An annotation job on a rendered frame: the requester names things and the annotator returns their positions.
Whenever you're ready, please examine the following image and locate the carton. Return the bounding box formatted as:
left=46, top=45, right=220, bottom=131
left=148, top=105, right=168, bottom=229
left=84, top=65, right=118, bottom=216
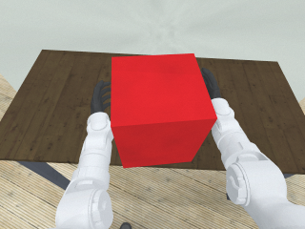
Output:
left=111, top=53, right=217, bottom=169

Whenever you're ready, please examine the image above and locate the robot left hand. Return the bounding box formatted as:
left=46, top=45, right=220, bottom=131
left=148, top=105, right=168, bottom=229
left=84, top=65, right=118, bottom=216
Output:
left=91, top=80, right=112, bottom=115

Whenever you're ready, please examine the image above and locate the right robot upper arm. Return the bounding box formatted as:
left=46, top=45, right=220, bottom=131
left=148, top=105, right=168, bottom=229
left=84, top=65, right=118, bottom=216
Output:
left=226, top=160, right=305, bottom=229

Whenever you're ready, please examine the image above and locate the robot right forearm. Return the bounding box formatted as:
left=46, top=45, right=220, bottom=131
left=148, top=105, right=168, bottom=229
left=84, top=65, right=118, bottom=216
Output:
left=211, top=97, right=287, bottom=196

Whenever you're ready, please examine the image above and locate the robot right hand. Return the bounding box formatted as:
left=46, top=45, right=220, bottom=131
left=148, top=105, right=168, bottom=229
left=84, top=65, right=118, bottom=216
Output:
left=200, top=67, right=222, bottom=100

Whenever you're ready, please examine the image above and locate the table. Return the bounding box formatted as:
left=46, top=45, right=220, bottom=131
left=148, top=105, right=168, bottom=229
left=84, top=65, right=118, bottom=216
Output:
left=0, top=50, right=305, bottom=200

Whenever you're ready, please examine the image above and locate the robot left forearm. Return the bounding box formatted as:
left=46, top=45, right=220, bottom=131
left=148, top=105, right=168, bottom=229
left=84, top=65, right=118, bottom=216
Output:
left=55, top=112, right=113, bottom=226

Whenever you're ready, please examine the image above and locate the left robot upper arm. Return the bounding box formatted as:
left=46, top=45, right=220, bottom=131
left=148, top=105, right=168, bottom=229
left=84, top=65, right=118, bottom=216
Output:
left=47, top=188, right=113, bottom=229

